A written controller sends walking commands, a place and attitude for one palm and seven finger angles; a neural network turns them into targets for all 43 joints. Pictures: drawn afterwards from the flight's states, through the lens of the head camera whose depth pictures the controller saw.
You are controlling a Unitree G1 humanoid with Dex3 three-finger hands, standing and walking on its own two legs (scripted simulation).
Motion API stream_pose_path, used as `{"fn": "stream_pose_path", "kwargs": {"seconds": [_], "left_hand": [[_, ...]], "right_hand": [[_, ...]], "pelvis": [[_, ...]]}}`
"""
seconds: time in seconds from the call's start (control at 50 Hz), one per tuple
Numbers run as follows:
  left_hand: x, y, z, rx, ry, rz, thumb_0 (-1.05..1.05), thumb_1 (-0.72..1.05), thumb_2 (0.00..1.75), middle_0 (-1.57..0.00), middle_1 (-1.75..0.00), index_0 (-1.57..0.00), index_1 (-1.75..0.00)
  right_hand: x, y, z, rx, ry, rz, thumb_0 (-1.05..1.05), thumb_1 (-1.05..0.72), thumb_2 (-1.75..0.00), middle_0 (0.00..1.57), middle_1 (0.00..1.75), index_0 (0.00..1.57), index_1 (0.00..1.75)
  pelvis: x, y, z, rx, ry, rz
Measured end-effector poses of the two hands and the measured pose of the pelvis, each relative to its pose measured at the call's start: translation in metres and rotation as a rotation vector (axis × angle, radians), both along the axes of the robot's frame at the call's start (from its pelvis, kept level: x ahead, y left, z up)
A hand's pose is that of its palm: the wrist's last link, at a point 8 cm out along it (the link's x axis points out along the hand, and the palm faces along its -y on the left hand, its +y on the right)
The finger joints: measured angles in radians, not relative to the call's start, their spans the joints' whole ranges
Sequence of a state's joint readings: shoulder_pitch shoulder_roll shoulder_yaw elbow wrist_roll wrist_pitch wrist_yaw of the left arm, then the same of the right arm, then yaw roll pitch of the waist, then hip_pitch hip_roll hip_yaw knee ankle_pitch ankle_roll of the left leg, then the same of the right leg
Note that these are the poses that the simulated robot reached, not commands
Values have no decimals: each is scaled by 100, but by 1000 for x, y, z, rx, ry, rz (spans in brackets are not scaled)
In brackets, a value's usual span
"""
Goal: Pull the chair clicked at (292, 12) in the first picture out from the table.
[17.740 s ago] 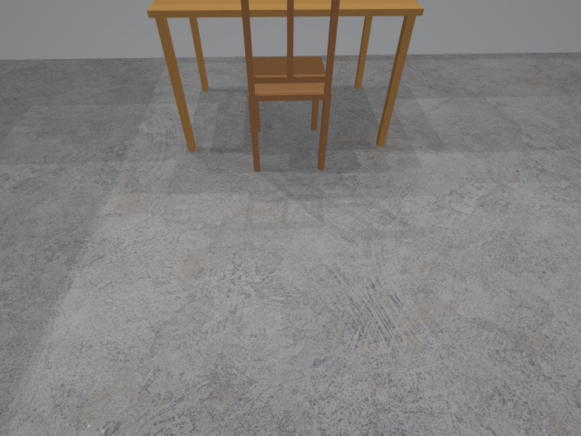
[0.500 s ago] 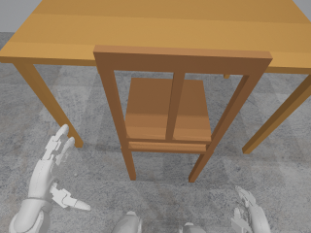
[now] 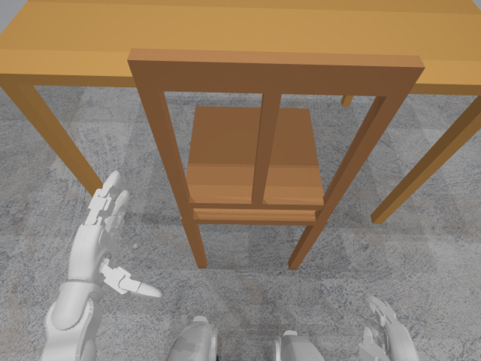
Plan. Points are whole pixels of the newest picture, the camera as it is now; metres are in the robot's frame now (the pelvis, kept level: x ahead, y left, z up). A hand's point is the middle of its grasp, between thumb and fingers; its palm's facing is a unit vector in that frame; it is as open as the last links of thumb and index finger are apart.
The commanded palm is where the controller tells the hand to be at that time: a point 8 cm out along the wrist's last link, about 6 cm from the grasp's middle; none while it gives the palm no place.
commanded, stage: aim the fingers beside a spindle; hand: left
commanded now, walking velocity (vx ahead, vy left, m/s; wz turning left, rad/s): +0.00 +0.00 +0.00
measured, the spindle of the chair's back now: (262, 158) +0.47 -0.02 +0.02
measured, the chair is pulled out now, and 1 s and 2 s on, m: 0.00 0.00 0.00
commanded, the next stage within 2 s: none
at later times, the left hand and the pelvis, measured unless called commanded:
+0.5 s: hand (161, 235) +0.31 +0.15 +0.01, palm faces -0.02 -1.00 -0.04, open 17.0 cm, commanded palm +0.29 +0.19 +0.02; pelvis +0.00 +0.00 -0.01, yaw +0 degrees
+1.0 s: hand (165, 232) +0.32 +0.14 +0.01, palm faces +0.00 -1.00 -0.05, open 16.9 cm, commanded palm +0.30 +0.19 +0.01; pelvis -0.01 +0.00 -0.02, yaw +0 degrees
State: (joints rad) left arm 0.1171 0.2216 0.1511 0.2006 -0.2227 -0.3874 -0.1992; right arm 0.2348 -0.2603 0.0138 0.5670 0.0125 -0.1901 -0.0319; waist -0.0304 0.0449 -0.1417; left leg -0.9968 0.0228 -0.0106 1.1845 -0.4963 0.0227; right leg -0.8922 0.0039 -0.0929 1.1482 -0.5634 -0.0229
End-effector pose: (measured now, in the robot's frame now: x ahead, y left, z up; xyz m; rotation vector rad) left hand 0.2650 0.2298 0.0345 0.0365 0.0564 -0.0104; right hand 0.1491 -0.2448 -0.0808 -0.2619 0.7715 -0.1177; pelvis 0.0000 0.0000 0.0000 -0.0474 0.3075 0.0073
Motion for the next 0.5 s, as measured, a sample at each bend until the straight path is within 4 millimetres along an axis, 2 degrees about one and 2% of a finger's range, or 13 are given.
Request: {"fn": "stream_pose_path", "kwargs": {"seconds": [0.1, 0.22, 0.4, 0.5], "left_hand": [[10, -9, 0, 1, -14, -14, -2, -50, 30, -6, -8, -6, -8], [16, -19, -10, -8, 21, -20, -2, -50, 30, -6, -8, -6, -8], [21, -25, -11, 5, -20, 3, -2, -50, 30, -6, -8, -6, -8], [28, -30, -22, -1, 3, -13, -2, -50, 30, -6, -8, -6, -8]], "right_hand": [[-1, 2, -5, 9, 16, 2, 1, -90, -90, 20, 30, 20, 30], [0, 4, -8, 18, 27, -2, 1, -90, -90, 20, 30, 20, 30], [3, 3, -15, 19, 52, 9, 1, -90, -90, 20, 30, 20, 30], [3, 2, -21, 19, 71, 9, 1, -90, -90, 20, 30, 20, 30]], "pelvis": [[0, 1, -2, 1, 8, -1], [1, 2, -4, 5, 17, -6], [1, 0, -9, 7, 30, -6], [0, -1, -13, 7, 41, -6]]}}
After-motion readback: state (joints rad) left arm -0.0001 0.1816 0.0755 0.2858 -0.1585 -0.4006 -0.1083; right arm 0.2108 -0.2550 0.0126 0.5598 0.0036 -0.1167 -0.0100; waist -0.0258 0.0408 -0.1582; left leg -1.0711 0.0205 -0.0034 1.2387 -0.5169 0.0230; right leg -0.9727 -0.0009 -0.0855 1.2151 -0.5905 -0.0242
